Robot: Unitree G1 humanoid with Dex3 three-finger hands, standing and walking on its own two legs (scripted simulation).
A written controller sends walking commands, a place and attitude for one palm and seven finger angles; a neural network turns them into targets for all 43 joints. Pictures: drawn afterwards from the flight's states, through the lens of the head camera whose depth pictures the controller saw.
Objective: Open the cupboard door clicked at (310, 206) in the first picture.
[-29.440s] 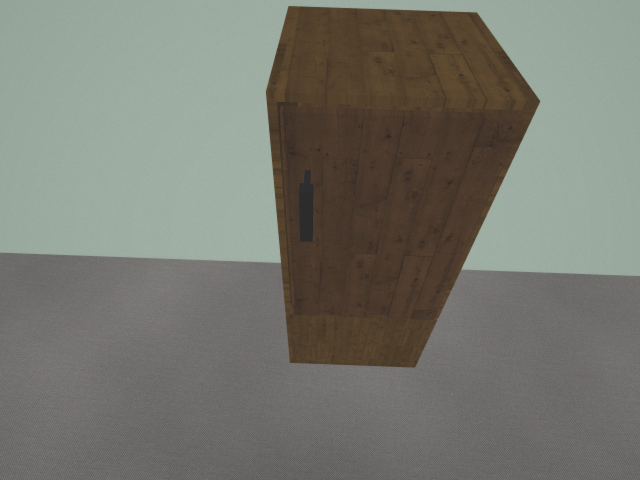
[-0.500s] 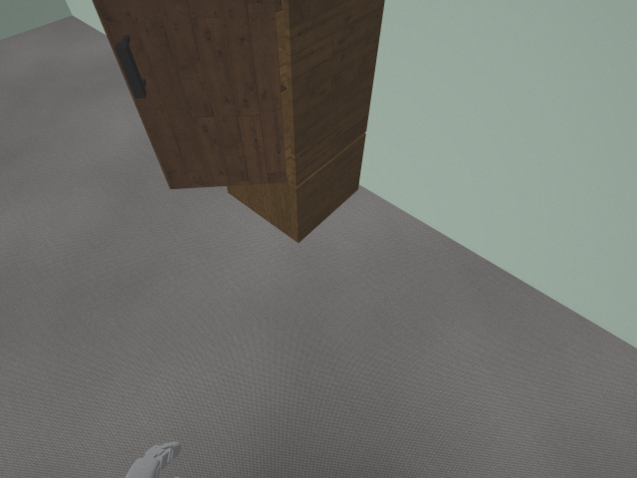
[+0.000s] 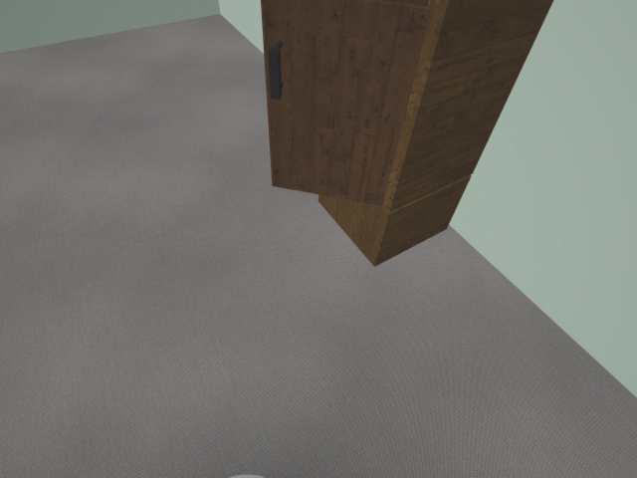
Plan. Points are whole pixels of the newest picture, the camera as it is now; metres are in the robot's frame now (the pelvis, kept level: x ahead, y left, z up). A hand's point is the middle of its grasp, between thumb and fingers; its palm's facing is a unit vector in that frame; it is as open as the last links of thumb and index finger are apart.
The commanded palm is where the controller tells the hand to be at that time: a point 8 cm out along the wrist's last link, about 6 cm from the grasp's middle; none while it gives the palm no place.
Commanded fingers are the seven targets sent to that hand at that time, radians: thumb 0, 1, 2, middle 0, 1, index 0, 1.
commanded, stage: take the last steps up to it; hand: left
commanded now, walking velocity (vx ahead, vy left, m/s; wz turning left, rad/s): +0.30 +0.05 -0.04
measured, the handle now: (277, 70) +0.98 +0.22 +0.00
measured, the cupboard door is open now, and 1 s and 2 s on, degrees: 46 46 46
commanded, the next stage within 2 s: come to a stop and stand still in 0.94 s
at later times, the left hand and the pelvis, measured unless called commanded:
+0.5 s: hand (205, 372) +0.28 +0.22 -0.16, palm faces -0.07 -0.99 -0.16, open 7.4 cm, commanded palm none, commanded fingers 0.00 0.90 0.90 -0.20 -0.30 -0.20 -0.30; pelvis +0.14 +0.05 +0.00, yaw -2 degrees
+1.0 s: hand (201, 362) +0.30 +0.24 -0.18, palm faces +0.07 -0.98 -0.17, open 7.2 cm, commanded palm none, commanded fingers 0.00 0.90 0.90 -0.20 -0.30 -0.20 -0.30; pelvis +0.33 +0.06 +0.00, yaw -1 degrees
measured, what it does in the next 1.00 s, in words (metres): walks ahead: left foot, then right foot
